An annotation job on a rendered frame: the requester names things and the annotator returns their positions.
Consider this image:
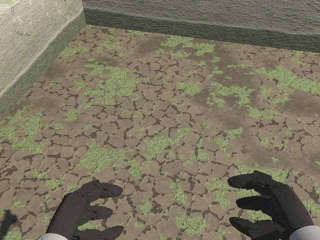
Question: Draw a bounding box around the robot right forearm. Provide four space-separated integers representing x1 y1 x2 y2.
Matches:
289 225 320 240

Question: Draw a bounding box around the right robot hand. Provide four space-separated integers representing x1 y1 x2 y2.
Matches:
227 170 314 240

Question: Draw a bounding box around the left robot hand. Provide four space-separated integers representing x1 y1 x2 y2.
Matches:
46 179 124 240

